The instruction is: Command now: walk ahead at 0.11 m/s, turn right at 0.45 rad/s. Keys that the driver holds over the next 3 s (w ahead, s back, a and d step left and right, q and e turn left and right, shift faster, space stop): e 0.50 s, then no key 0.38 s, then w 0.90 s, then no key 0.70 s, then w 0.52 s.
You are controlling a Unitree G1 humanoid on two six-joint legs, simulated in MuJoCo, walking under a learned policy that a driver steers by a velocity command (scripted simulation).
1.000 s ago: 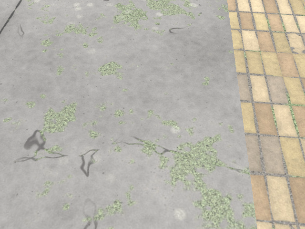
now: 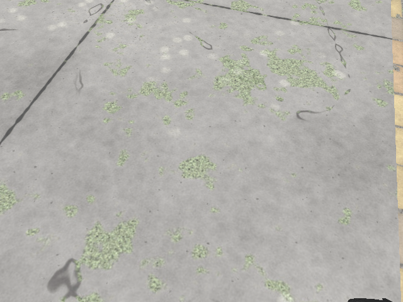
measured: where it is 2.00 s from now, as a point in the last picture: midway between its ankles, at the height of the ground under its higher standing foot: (278, 298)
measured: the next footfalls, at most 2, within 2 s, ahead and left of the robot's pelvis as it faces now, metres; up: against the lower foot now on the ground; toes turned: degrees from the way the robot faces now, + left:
right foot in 0.22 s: +0.07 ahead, -0.14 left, +0.00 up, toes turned -11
left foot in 0.70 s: +0.14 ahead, +0.06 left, +0.00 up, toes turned -23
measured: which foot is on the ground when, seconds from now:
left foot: down 0.00-0.22, up 0.24-0.68, down 0.70-1.00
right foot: up 0.00-0.20, down 0.22-1.00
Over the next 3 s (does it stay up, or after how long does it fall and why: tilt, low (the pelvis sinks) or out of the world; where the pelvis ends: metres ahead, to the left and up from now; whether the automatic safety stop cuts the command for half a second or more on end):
stays up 0.66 -0.31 0.01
